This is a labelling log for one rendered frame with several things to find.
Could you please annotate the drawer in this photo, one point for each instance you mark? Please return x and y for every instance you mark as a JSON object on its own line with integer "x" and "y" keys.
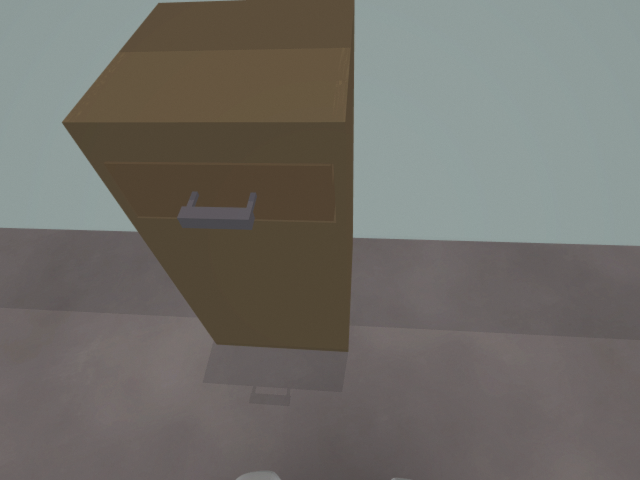
{"x": 285, "y": 191}

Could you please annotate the cabinet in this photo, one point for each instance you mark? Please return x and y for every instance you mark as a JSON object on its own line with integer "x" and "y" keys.
{"x": 242, "y": 81}

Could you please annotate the handle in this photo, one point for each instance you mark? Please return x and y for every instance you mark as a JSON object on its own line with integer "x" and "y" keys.
{"x": 217, "y": 217}

